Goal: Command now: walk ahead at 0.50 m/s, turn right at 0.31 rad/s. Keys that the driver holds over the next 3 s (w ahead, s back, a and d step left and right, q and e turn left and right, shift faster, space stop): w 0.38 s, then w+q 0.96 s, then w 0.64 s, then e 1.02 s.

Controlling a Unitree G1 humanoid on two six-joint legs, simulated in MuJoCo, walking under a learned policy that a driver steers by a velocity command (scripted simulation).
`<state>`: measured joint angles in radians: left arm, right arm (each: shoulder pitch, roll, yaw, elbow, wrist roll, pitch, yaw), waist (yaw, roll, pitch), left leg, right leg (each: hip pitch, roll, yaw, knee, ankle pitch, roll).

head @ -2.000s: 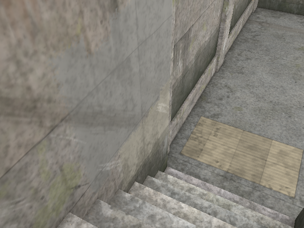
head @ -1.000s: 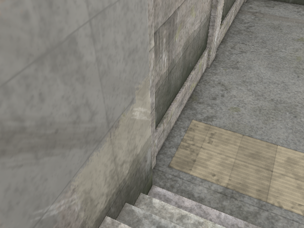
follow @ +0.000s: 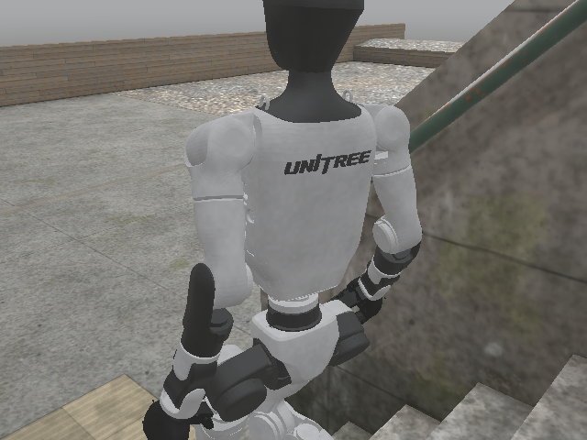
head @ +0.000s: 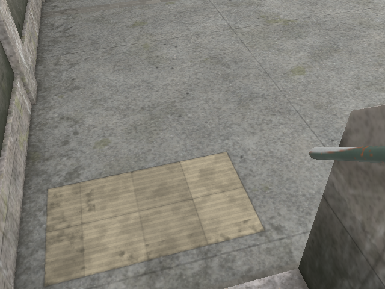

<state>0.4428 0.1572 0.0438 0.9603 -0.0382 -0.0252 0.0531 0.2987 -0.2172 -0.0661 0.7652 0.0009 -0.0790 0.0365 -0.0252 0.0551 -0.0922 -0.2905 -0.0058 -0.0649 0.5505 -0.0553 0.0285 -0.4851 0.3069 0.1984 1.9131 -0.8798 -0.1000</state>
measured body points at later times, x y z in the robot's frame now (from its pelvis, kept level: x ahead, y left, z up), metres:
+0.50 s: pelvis +0.24 -0.07 -0.20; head +0.23 -0.08 +0.25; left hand +0.41 +0.16 -0.30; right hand +0.15 -0.29 -0.35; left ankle +0.05 +0.12 -0.67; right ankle +0.31 -0.18 -0.95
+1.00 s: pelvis +0.47 -0.04 -0.40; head +0.46 -0.03 +0.05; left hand +0.37 +0.19 -0.55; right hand +0.65 -0.25 -0.52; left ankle +0.51 +0.07 -1.13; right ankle +0.33 -0.18 -0.91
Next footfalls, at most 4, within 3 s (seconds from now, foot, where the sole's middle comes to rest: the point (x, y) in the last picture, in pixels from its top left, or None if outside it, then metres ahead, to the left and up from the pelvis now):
0.46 right None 0.34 -0.19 -1.00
1.00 left None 0.53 0.08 -1.21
1.44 right None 0.80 -0.09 -1.42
1.98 left None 1.01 0.33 -1.63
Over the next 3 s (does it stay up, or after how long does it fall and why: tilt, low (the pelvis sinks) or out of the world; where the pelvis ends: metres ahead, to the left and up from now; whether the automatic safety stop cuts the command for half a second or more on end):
stays up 1.22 0.36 -0.85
